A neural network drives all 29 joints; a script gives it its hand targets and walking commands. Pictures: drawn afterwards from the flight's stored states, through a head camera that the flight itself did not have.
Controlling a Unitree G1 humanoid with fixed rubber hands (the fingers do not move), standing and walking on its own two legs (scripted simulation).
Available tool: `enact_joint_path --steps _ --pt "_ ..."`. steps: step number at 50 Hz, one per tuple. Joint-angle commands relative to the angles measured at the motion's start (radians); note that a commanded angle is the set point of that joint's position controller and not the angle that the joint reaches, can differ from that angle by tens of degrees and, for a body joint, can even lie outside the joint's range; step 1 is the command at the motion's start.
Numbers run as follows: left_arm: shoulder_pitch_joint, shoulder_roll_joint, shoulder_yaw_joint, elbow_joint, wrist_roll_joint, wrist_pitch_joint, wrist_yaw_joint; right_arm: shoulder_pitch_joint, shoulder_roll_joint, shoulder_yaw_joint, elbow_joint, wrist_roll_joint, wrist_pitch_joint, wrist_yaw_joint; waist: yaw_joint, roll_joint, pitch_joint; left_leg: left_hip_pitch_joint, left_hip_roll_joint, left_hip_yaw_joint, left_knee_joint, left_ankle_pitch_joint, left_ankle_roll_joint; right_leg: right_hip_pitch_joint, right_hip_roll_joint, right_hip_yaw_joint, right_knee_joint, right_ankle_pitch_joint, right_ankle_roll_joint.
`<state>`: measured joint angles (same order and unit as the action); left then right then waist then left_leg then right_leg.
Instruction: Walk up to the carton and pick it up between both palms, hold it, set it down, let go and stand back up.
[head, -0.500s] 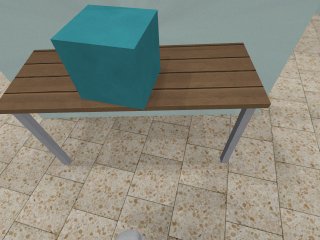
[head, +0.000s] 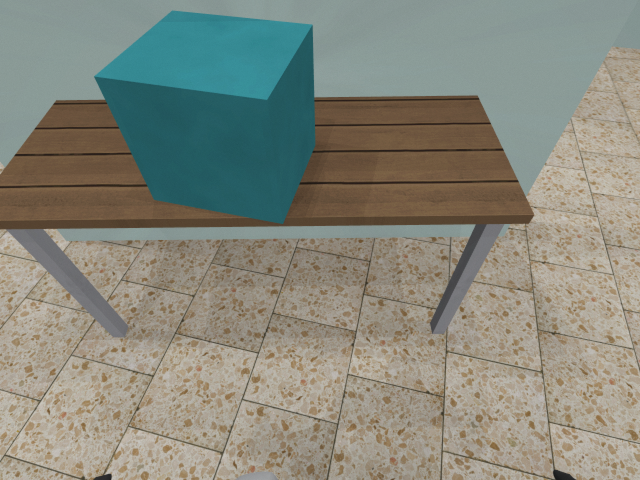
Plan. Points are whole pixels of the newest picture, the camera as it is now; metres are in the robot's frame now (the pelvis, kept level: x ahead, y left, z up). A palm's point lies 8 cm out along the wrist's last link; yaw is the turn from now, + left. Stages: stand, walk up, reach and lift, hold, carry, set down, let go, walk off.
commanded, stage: walk up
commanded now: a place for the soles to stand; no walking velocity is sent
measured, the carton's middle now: (228, 118) +0.75 +0.22 +0.01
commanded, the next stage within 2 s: none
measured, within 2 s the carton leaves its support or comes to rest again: neither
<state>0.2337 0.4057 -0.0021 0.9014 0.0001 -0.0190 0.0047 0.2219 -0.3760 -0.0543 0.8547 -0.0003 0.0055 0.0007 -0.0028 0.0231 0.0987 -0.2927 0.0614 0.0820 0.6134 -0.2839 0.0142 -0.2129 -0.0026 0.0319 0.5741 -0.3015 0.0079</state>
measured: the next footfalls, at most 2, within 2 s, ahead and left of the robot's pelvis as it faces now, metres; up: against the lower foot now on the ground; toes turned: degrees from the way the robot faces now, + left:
left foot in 0.90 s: +0.16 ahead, +0.22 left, +0.00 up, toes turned +7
right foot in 1.38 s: +0.33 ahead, +0.07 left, +0.00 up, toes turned -3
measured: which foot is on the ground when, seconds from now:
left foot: down 0.00-0.60, up 0.62-0.88, down 0.90-1.00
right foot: down 0.00-0.90, up 0.92-1.00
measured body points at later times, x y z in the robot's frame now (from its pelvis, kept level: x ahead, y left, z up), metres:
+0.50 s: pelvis +0.00 +0.01 +0.00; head +0.01 -0.01 +0.45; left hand +0.10 +0.33 -0.09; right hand +0.09 -0.30 -0.12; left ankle +0.04 +0.12 -0.73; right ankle +0.00 -0.14 -0.73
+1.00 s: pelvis +0.09 +0.13 -0.01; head +0.13 +0.13 +0.44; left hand +0.15 +0.47 -0.12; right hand +0.16 -0.19 -0.12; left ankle +0.12 +0.22 -0.73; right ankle +0.04 -0.06 -0.66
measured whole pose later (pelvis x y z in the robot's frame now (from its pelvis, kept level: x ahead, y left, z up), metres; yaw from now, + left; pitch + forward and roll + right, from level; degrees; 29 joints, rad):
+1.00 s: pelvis +0.09 +0.13 -0.01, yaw +0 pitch -2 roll -2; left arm 0.29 0.45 0.00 0.90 0.00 -0.07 0.03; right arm 0.24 -0.41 -0.11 0.86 0.00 0.00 0.09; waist -0.01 0.05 0.11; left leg -0.36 0.06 0.10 0.74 -0.35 0.05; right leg -0.39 -0.02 0.10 1.11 -0.46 -0.01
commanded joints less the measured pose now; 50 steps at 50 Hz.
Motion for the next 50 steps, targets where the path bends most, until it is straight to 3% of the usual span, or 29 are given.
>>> enact_joint_path --steps 1,3,5,6,8,11,15,20,27,28,29,30,31,32,34,37,40,41,42,43,44,45,46,47,48,49,50 --pt "-0.105 0.291 0.078 -0.039 0.026 -0.047 0.029 -0.009 -0.202 -0.040 -0.022 -0.016 0.005 0.016 -0.043 -0.082 -0.008 0.054 0.000 -0.117 0.049 -0.198 0.016 -0.215 -0.270 0.324 -0.263 -0.160 -0.193" --pt "-0.114 0.230 0.061 -0.040 0.020 -0.046 0.024 -0.010 -0.206 -0.041 -0.004 -0.013 -0.011 0.022 -0.056 -0.084 -0.017 0.109 0.015 -0.105 -0.133 -0.079 0.033 -0.207 -0.155 0.171 -0.206 -0.126 -0.103" --pt "-0.092 0.202 0.055 -0.038 0.012 -0.052 0.019 -0.011 -0.219 -0.036 0.000 -0.015 -0.026 0.019 -0.036 -0.052 -0.086 0.116 0.074 -0.161 -0.196 0.073 0.050 -0.113 -0.102 0.105 -0.095 0.115 -0.064" --pt "-0.065 0.205 0.053 -0.029 0.009 -0.053 0.017 -0.047 -0.234 -0.035 -0.009 -0.013 -0.028 0.017 -0.017 -0.048 -0.126 0.116 0.083 -0.169 -0.184 0.114 0.057 -0.070 -0.085 0.086 -0.074 0.184 -0.061" --pt "-0.063 0.219 0.055 -0.029 0.003 -0.053 0.016 -0.063 -0.221 -0.026 -0.015 -0.009 -0.027 0.015 -0.007 -0.081 -0.163 0.108 0.061 -0.137 -0.156 0.098 0.047 -0.025 -0.111 0.121 -0.099 0.198 -0.070" --pt "-0.092 0.208 0.048 -0.025 0.009 -0.042 0.016 -0.077 -0.218 -0.023 -0.006 -0.011 -0.020 0.019 -0.015 -0.068 -0.055 0.081 0.061 -0.148 -0.211 -0.114 0.041 -0.146 -0.114 0.141 -0.157 -0.022 -0.075" --pt "-0.093 0.198 0.049 -0.023 0.013 -0.042 0.010 -0.078 -0.232 -0.028 -0.010 -0.018 -0.025 0.023 -0.012 -0.017 -0.014 0.030 0.086 -0.192 -0.269 -0.216 0.059 -0.158 -0.074 0.116 -0.150 -0.081 -0.070" --pt "-0.084 0.219 0.053 -0.027 0.015 -0.048 0.008 -0.079 -0.232 -0.028 -0.013 -0.016 -0.027 0.025 -0.012 -0.024 -0.060 0.054 0.068 -0.165 -0.237 -0.160 0.048 -0.111 -0.090 0.131 -0.151 0.000 -0.072" --pt "-0.083 0.212 0.048 -0.029 0.008 -0.048 0.015 -0.081 -0.223 -0.023 -0.018 -0.011 -0.030 0.020 -0.011 -0.018 -0.135 0.113 0.085 -0.145 -0.184 0.093 0.055 -0.050 -0.085 0.099 -0.093 0.196 -0.062" --pt "0.086 0.304 0.099 -0.013 0.006 -0.059 0.019 -0.071 -0.300 -0.073 -0.090 -0.052 -0.022 0.053 0.024 0.051 -0.165 0.024 0.061 -0.149 -0.115 -0.264 0.079 0.042 -0.092 0.112 -0.086 -0.192 -0.106" --pt "0.163 0.338 0.111 0.004 0.016 -0.066 0.026 -0.107 -0.285 -0.075 -0.103 -0.056 -0.010 0.067 0.063 -0.002 -0.106 -0.175 0.045 -0.159 -0.031 -0.384 0.069 0.116 -0.147 0.234 -0.140 -0.392 -0.149" --pt "0.228 0.380 0.134 0.015 0.026 -0.071 0.032 -0.128 -0.251 -0.070 -0.123 -0.062 -0.001 0.076 0.093 -0.127 -0.053 -0.400 -0.019 -0.097 0.146 -0.384 0.030 0.219 -0.262 0.456 -0.269 -0.599 -0.210" --pt "0.217 0.404 0.145 0.007 0.029 -0.073 0.039 -0.144 -0.239 -0.069 -0.131 -0.070 0.006 0.079 0.101 -0.178 0.007 -0.512 -0.017 -0.140 0.328 -0.288 0.010 0.204 -0.383 0.603 -0.365 -0.624 -0.266" --pt "0.165 0.396 0.145 -0.020 0.022 -0.075 0.045 -0.131 -0.254 -0.072 -0.126 -0.067 0.007 0.081 0.074 -0.092 0.043 -0.509 0.018 -0.191 0.348 -0.221 -0.004 0.153 -0.423 0.609 -0.383 -0.546 -0.284" --pt "0.120 0.361 0.139 -0.039 0.021 -0.086 0.049 -0.104 -0.261 -0.081 -0.115 -0.060 0.007 0.088 0.037 -0.048 0.077 -0.458 0.053 -0.200 0.343 -0.147 -0.009 0.137 -0.373 0.490 -0.331 -0.322 -0.263" --pt "0.122 0.360 0.142 -0.054 0.026 -0.092 0.045 -0.101 -0.248 -0.089 -0.129 -0.054 0.006 0.103 0.028 -0.155 0.060 -0.358 0.046 -0.155 0.283 -0.124 -0.019 0.112 -0.290 0.309 -0.276 -0.063 -0.222" --pt "0.109 0.376 0.145 -0.081 0.028 -0.091 0.046 -0.104 -0.251 -0.096 -0.138 -0.041 0.002 0.110 0.018 -0.205 0.021 -0.237 0.059 -0.126 0.187 -0.107 -0.012 0.066 -0.286 0.240 -0.231 0.028 -0.218" --pt "0.079 0.375 0.143 -0.086 0.031 -0.089 0.045 -0.085 -0.252 -0.103 -0.128 -0.037 0.000 0.109 0.000 -0.217 0.009 -0.164 0.059 -0.107 0.136 -0.093 -0.005 0.028 -0.275 0.202 -0.210 0.063 -0.208" --pt "0.026 0.374 0.139 -0.100 0.031 -0.084 0.044 -0.020 -0.257 -0.111 -0.108 -0.031 -0.004 0.107 -0.046 -0.227 -0.011 -0.045 0.049 -0.080 0.065 -0.061 0.007 -0.038 -0.252 0.154 -0.160 0.077 -0.186" --pt "-0.044 0.356 0.132 -0.111 0.028 -0.078 0.042 0.096 -0.256 -0.123 -0.063 -0.027 -0.011 0.099 -0.123 -0.178 -0.033 0.153 0.032 -0.042 -0.052 0.041 0.012 -0.153 -0.203 0.074 -0.050 0.087 -0.144" --pt "-0.038 0.283 0.110 -0.110 0.029 -0.072 0.040 0.263 -0.295 -0.149 0.007 -0.032 -0.020 0.083 -0.204 0.055 -0.097 0.362 -0.006 -0.065 -0.175 0.029 0.011 -0.228 -0.103 -0.014 0.299 0.173 -0.100" --pt "0.028 0.159 0.067 -0.123 0.023 -0.075 0.040 0.339 -0.364 -0.163 0.024 -0.045 -0.032 0.061 -0.214 0.349 -0.109 0.463 0.142 -0.294 -0.288 0.010 0.009 -0.435 0.052 -0.009 0.556 -0.221 -0.052" --pt "0.097 0.165 0.059 -0.110 0.004 -0.071 0.051 0.264 -0.393 -0.162 -0.005 -0.039 -0.038 0.048 -0.145 0.323 -0.127 0.425 0.281 -0.506 -0.343 0.048 0.047 -0.505 0.089 0.019 0.644 -0.286 -0.043" --pt "0.115 0.231 0.069 -0.083 0.003 -0.063 0.056 0.178 -0.411 -0.154 -0.040 -0.015 -0.035 0.053 -0.121 0.207 -0.148 0.316 0.359 -0.599 -0.389 -0.135 0.120 -0.466 0.030 0.077 0.671 -0.243 -0.064" --pt "0.105 0.269 0.074 -0.070 0.000 -0.060 0.052 0.095 -0.399 -0.145 -0.066 -0.007 -0.030 0.056 -0.083 0.153 -0.094 0.206 0.350 -0.580 -0.401 -0.215 0.149 -0.440 -0.017 0.086 0.699 -0.193 -0.073" --pt "0.110 0.280 0.077 -0.057 -0.003 -0.062 0.044 0.062 -0.339 -0.130 -0.079 -0.011 -0.032 0.054 -0.058 0.065 -0.060 0.180 0.291 -0.465 -0.373 -0.133 0.108 -0.404 -0.037 0.086 0.660 -0.126 -0.066" --pt "0.138 0.263 0.082 -0.037 -0.006 -0.060 0.035 0.051 -0.281 -0.111 -0.085 -0.014 -0.036 0.049 -0.039 0.029 -0.068 0.215 0.219 -0.334 -0.323 0.045 0.063 -0.387 -0.042 0.080 0.611 -0.070 -0.054"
